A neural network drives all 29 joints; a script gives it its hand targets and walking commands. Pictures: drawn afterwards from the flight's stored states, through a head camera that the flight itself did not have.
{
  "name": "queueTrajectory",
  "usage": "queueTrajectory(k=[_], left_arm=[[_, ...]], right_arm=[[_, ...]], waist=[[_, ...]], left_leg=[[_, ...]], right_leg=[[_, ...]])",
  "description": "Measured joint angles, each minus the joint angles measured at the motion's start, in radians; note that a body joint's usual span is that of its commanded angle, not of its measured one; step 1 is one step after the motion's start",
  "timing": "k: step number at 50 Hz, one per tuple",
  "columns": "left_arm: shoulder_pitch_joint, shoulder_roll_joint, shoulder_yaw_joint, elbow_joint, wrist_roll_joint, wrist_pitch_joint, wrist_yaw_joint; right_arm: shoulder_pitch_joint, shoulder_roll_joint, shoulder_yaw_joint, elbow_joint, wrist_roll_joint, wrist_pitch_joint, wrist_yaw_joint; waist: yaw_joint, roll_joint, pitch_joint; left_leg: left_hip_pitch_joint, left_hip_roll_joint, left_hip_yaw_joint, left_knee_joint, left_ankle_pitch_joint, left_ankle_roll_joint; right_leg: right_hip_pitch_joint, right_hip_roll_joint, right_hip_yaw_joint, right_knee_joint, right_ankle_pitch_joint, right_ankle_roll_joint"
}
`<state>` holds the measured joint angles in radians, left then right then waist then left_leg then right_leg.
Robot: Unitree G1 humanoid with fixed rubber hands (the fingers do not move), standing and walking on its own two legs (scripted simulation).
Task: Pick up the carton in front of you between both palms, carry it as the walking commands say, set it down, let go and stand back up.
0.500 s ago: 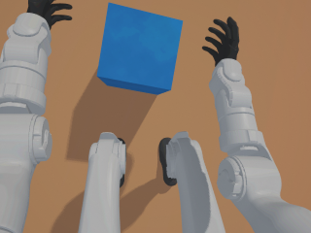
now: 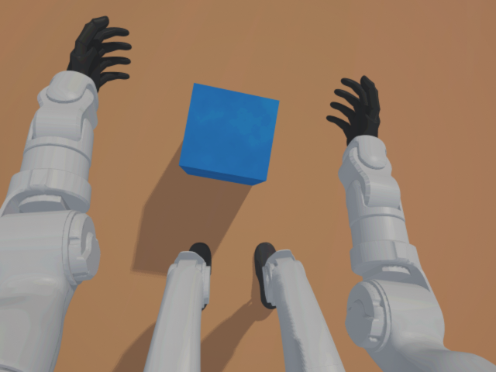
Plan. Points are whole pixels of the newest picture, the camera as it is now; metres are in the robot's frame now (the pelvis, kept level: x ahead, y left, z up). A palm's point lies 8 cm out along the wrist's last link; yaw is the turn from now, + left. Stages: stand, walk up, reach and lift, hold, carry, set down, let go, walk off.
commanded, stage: let go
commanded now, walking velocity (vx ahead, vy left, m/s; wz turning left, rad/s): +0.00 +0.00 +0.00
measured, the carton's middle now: (227, 142) +0.51 +0.01 -0.50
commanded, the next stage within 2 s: stand in 1.30 s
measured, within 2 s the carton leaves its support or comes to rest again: neither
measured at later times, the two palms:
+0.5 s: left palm (36, 184) +0.37 +0.22 +0.01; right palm (467, 213) +0.34 -0.23 +0.02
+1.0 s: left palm out of the picture +0.25 +0.22 +0.08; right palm out of the picture +0.27 -0.25 +0.08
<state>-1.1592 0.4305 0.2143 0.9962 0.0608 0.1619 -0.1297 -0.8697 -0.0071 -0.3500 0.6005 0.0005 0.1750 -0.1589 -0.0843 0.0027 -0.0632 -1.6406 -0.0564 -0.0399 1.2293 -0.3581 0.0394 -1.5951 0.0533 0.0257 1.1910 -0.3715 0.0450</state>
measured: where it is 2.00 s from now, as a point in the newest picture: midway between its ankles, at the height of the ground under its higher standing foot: (233, 287)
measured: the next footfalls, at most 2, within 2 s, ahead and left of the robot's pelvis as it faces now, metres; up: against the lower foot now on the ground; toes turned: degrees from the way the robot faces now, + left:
none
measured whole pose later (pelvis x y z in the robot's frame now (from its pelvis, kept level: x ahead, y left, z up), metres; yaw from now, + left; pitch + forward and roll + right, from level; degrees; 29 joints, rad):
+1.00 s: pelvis +0.10 -0.02 +0.15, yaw +2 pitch -1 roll +0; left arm 0.24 0.22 0.04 0.44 0.00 0.09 -0.07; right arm 0.23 -0.22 -0.04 0.44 0.00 0.09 0.07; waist 0.00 0.00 0.04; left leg -0.15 -0.04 -0.05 0.43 -0.26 0.01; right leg -0.14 0.04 0.05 0.44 -0.28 -0.02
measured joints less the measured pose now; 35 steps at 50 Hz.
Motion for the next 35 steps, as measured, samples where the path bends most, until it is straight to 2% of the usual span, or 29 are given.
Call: queueTrajectory(k=[4, 9, 14, 18, 25, 35], left_arm=[[0.068, -0.039, 0.030, -0.037, 0.037, -0.011, 0.019], [0.261, -0.121, 0.049, -0.151, 0.066, -0.026, 0.074], [0.503, -0.183, 0.026, -0.271, 0.043, -0.050, 0.117], [0.663, -0.193, -0.002, -0.329, 0.010, -0.078, 0.121], [0.878, -0.198, -0.043, -0.366, -0.017, -0.129, 0.111], [1.182, -0.214, -0.099, -0.440, -0.040, -0.175, 0.105]], right_arm=[[0.063, -0.003, 0.015, -0.011, -0.035, -0.019, 0.030], [0.226, -0.027, 0.072, -0.040, -0.079, -0.048, 0.093], [0.406, -0.075, 0.138, -0.057, -0.082, -0.072, 0.158], [0.523, -0.114, 0.185, -0.061, -0.051, -0.096, 0.189], [0.727, -0.151, 0.246, -0.078, 0.002, -0.144, 0.214], [1.016, -0.173, 0.317, -0.160, 0.026, -0.176, 0.211]], waist=[[0.008, -0.002, -0.013], [0.026, -0.006, -0.025], [0.035, -0.016, -0.011], [0.030, -0.028, 0.003], [0.023, -0.036, 0.018], [0.026, -0.040, 0.043]], left_leg=[[0.069, -0.004, -0.002, -0.086, 0.026, -0.002], [0.196, -0.011, -0.006, -0.194, 0.050, -0.007], [0.375, -0.013, -0.012, -0.301, 0.062, -0.013], [0.527, -0.008, -0.016, -0.378, 0.066, -0.020], [0.781, 0.006, -0.019, -0.489, 0.059, -0.029], [1.146, 0.022, -0.009, -0.681, 0.076, -0.034]], right_leg=[[0.067, -0.007, 0.003, -0.081, 0.024, -0.004], [0.188, -0.018, 0.005, -0.177, 0.040, -0.013], [0.361, -0.025, 0.005, -0.270, 0.047, -0.024], [0.508, -0.024, 0.004, -0.341, 0.051, -0.035], [0.757, -0.015, 0.005, -0.450, 0.049, -0.051], [1.112, -0.009, 0.024, -0.634, 0.070, -0.064]])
